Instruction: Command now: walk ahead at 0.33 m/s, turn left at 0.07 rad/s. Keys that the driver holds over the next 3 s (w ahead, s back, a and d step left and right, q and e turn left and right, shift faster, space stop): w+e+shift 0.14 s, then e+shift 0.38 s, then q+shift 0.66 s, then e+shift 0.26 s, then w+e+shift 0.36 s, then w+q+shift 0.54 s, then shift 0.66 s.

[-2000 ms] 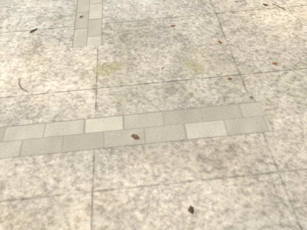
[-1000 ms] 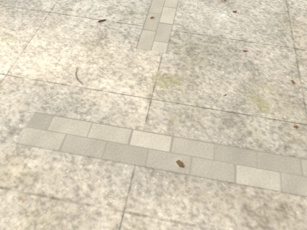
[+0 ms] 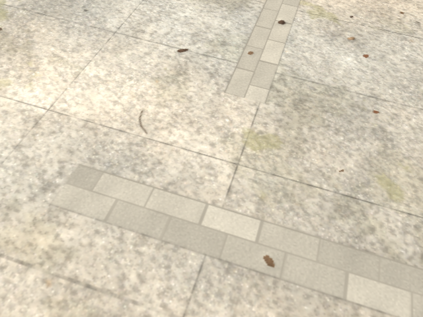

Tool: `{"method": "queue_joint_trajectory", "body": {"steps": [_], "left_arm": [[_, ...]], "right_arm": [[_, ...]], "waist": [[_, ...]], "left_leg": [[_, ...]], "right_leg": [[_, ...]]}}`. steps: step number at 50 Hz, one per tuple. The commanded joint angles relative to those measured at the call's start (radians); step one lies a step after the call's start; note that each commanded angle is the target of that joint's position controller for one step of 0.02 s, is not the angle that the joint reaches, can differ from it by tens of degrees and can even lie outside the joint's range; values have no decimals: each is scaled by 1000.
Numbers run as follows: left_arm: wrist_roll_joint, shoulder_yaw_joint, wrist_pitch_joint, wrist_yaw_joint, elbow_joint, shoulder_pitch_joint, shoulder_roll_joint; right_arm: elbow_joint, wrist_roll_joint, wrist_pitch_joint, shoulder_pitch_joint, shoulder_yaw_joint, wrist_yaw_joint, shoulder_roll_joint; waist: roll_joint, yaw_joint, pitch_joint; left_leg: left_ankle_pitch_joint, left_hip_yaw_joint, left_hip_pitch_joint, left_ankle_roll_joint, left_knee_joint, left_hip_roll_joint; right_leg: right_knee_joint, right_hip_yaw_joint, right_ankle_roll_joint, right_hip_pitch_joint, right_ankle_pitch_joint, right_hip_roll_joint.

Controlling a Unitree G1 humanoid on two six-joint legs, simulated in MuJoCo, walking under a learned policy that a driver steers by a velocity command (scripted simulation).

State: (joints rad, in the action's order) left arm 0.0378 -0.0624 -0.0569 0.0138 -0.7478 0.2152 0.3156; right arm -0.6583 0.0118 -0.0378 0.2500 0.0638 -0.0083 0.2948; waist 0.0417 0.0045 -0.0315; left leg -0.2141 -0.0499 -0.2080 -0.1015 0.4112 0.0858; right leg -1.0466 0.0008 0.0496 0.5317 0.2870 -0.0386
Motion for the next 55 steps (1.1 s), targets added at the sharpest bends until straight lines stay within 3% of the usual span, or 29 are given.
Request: {"method": "queue_joint_trajectory", "body": {"steps": [1, 4, 6, 8, 11, 15, 17, 19, 20, 21, 22, 23, 24, 25, 26, 28, 31, 34, 36, 38, 43, 50, 55], "left_arm": [[-1, -18, 13, 28, 56, -64, 83], [-11, -24, 33, 42, 41, -73, 79], [-15, -31, 42, 46, 29, -50, 77], [-6, -33, 50, 48, 11, -9, 74], [8, -28, 54, 58, 18, -32, 52], [-2, -9, 55, 84, 81, -102, 18], [-5, -9, 54, 86, 104, -103, 22], [-2, -20, 54, 70, 103, -26, 37], [3, -30, 61, 54, 84, 72, 51], [15, -46, 74, 30, 44, 221, 78], [16, -70, 81, 12, 44, 258, 179], [-20, -102, 74, 16, 93, 253, 326], [-60, -109, 62, 17, 102, 251, 300], [-52, -94, 51, 5, 102, 184, 239], [-48, -72, 43, -2, 103, 124, 163], [-43, -34, 47, -14, 119, 31, 63], [-25, -21, 78, -9, 92, 41, 62], [-16, 6, 88, -19, 63, 34, 19], [-10, 6, 85, -29, 52, 26, 35], [-15, 0, 76, -39, 47, 21, 56], [-16, 2, 65, -55, 49, 9, 33], [-10, -9, 64, -49, 36, 15, 51], [-21, -26, 59, -33, 37, 0, 95]], "right_arm": [[16, 16, 35, 92, 23, -4, 122], [-11, 25, 69, 117, 29, 8, 150], [-17, 25, 88, 90, 25, 18, 141], [-25, 24, 103, 77, 18, 22, 120], [-45, 26, 117, 69, 11, 26, 96], [-66, 22, 120, 41, 15, 28, 105], [-75, 15, 112, 36, 20, 32, 119], [-83, 3, 107, 34, 26, 34, 138], [-86, -7, 99, 32, 27, 30, 144], [-85, -16, 97, 31, 21, 20, 137], [-68, -3, 100, 74, -6, 11, 44], [-7, 6, 85, 135, -11, 6, 17], [-9, 33, 79, 70, -7, 8, 67], [4, 17, 79, 18, -10, 10, 78], [-4, 23, 79, -16, -12, 19, 84], [-50, 32, 49, 56, -12, 23, 85], [-102, 15, 22, 131, -18, 21, 55], [-132, 2, 7, 118, -19, 15, 37], [-134, -2, -1, 74, -5, 10, 61], [-132, 4, -6, 54, 12, 4, 88], [-120, 17, -18, 33, 24, -14, 68], [-46, 4, -29, -20, 17, -36, 25], [10, -8, -26, -34, 22, -42, 33]], "waist": [[-199, -63, 13], [-145, -69, -29], [-135, -46, -49], [-106, -27, -50], [-64, -29, -99], [-117, -36, -111], [-135, -39, -83], [-137, -13, -11], [-116, 27, 56], [-53, 98, 150], [85, 84, 205], [216, 41, 355], [19, 81, 378], [20, 63, 279], [-42, 33, 143], [-24, -22, 119], [-41, -36, 167], [0, -18, 133], [35, 5, 78], [35, 9, 48], [14, 8, 13], [60, 21, 52], [95, 7, 89]], "left_leg": [[-413, -306, 187, -98, -306, -291], [-408, -266, 251, -84, -333, -343], [-380, -209, 274, -70, -337, -366], [-323, -146, 271, -72, -347, -378], [-80, -5, 231, -85, -334, -377], [271, 166, 165, -57, -239, -351], [456, 224, 160, -29, -148, -339], [750, 260, 178, -2, 50, -322], [821, 273, 167, 12, 232, -307], [683, 286, 92, 54, 497, -267], [-43, 273, -168, 103, 794, -181], [-497, 128, -452, 153, 1111, 10], [-379, -52, -468, 137, 1098, -75], [-295, -33, -507, 133, 1071, -91], [-223, -23, -496, 137, 960, -143], [-162, 7, -348, 142, 854, -175], [-111, 34, -237, 137, 797, -157], [-47, 0, -227, 130, 668, -152], [-36, -44, -272, 130, 622, -120], [-46, -51, -344, 135, 631, -110], [-123, 6, -413, 156, 619, -133], [-192, 101, -302, 128, 424, -127], [-180, 154, -144, 75, 216, -88]], "right_leg": [[81, -4, -11, 185, -65, -18], [75, 82, -33, 288, -92, 22], [25, 125, -42, 355, -112, 36], [-5, 120, -39, 365, -124, 22], [34, 60, -30, 332, -125, -22], [235, -35, -60, 175, -161, -61], [323, -104, -92, 67, -142, -29], [373, -162, -128, -61, -93, 53], [411, -175, -151, -170, -85, 107], [515, -145, -182, -359, -172, 147], [542, 143, -243, -566, -330, -65], [631, 753, -448, -763, -599, -337], [669, 713, -437, -746, -602, -308], [691, 622, -443, -656, -419, -283], [715, 499, -379, -503, -375, -215], [716, 314, -304, -343, -560, -138], [715, 193, -279, -293, -795, -132], [786, 133, -226, -299, -604, -134], [821, 121, -206, -322, -452, -147], [835, 125, -220, -380, -375, -181], [826, 90, -274, -464, -309, -220], [702, -29, -284, -517, -583, -250], [547, -108, -215, -487, -642, -275]]}}
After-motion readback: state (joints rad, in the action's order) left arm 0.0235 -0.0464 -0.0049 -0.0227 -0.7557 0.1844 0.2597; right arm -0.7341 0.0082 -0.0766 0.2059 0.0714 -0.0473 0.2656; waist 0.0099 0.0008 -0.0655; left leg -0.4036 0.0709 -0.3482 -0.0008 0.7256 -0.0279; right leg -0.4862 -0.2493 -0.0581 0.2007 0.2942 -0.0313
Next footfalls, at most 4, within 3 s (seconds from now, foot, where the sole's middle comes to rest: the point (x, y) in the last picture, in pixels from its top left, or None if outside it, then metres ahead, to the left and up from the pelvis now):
0.44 right None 0.28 -0.20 -0.78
1.14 left None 0.32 -0.01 -0.78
1.86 right None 0.49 -0.34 -0.78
2.34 left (314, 207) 0.90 -0.41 -0.78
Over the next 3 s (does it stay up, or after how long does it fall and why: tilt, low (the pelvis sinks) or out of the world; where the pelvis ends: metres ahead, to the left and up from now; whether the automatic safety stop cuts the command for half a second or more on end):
stays up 1.05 -0.52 -0.01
